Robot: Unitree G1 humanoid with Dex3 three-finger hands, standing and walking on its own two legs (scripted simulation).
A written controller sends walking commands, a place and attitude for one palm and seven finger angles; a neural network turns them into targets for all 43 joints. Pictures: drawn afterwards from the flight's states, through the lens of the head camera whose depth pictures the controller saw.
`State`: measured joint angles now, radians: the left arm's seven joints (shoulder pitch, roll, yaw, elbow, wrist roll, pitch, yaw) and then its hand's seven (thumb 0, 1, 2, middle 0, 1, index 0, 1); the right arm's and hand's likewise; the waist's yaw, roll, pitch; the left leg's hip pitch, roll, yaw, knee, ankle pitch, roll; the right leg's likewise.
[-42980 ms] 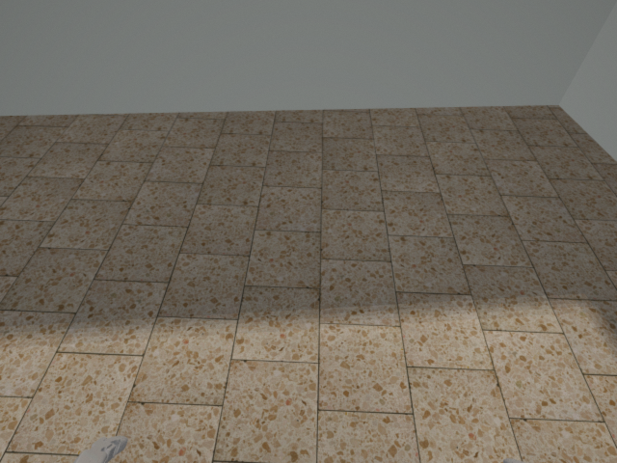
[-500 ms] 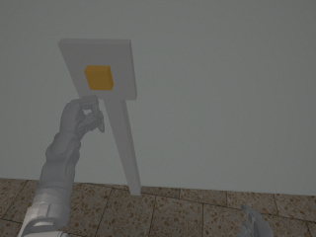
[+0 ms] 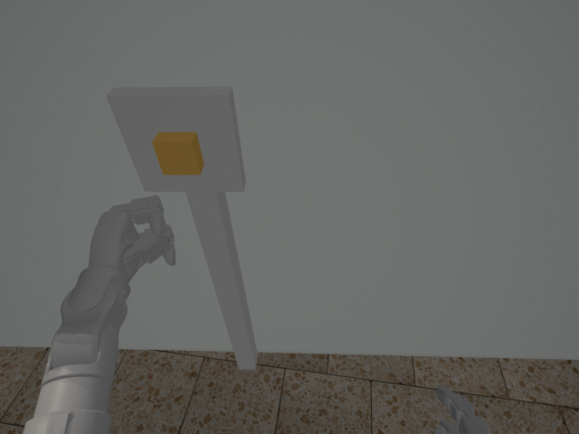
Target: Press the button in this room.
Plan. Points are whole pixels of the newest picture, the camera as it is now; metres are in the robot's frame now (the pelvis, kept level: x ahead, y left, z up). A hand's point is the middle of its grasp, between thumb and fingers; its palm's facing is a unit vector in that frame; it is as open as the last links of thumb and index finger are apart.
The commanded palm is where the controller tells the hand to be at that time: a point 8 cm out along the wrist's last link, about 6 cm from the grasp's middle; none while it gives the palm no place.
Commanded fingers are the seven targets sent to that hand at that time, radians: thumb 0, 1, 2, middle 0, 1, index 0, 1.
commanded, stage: draw the hand back to the body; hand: left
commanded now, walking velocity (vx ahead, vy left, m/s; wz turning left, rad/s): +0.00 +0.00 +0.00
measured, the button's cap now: (180, 152) +0.49 +0.21 +0.17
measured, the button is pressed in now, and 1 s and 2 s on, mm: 0 0 0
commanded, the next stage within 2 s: step back with the hand held close in 1.22 s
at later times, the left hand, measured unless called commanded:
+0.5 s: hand (110, 298) +0.23 +0.22 +0.15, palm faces +0.32 -0.92 -0.23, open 3.1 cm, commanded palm +0.19 +0.26 +0.17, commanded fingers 0.00 0.90 0.90 -1.30 -1.50 -1.30 -1.50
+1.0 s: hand (54, 328) +0.18 +0.25 +0.17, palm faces +0.43 -0.82 -0.38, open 3.1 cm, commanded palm +0.13 +0.28 +0.18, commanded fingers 0.00 0.90 0.90 -1.30 -1.50 -1.30 -1.50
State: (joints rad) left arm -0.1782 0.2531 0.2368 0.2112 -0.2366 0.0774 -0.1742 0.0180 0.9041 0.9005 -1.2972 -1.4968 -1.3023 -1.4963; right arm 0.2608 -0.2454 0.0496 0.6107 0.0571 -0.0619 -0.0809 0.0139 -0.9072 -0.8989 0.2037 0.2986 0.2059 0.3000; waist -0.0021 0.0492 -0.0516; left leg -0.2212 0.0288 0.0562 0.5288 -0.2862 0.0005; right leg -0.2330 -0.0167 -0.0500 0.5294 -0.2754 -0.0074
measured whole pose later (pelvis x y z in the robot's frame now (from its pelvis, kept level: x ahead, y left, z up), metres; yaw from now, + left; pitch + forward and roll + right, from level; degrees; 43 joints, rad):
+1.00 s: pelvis +0.01 +0.01 +0.01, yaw +1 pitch -5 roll -1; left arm 0.55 0.31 0.28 -0.48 -0.05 -0.10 0.11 0.02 0.90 0.90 -1.30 -1.50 -1.31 -1.50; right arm 0.20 -0.23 0.01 0.62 -0.01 -0.10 -0.08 0.01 -0.91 -0.90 0.20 0.30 0.21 0.30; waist 0.07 0.07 0.02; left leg -0.07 0.03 0.05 0.44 -0.27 0.00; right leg -0.06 -0.01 -0.06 0.40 -0.24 0.00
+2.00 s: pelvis -0.08 +0.02 -0.01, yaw +0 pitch -1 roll -1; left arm 0.59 0.34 0.35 -0.56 0.00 -0.21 0.15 0.02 0.89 0.90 -1.31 -1.50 -1.31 -1.50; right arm 0.22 -0.22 0.00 0.53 0.00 -0.05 -0.08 0.01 -0.91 -0.90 0.20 0.30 0.21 0.30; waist 0.01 0.02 0.02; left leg -0.42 0.01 0.05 0.67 -0.31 0.04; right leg -0.39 -0.03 -0.05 0.57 -0.17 0.02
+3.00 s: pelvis -0.33 +0.03 +0.00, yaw -1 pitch +0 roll +1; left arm 0.59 0.34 0.36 -0.52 0.00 -0.21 0.15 0.01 0.89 0.90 -1.31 -1.50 -1.31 -1.50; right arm 0.27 -0.22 -0.01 0.66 -0.02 -0.06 -0.08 0.01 -0.91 -0.90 0.20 0.30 0.21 0.30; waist 0.02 -0.05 -0.09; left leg -0.46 0.02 0.04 0.97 -0.35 0.02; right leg -0.34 -0.04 -0.08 0.51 -0.26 -0.04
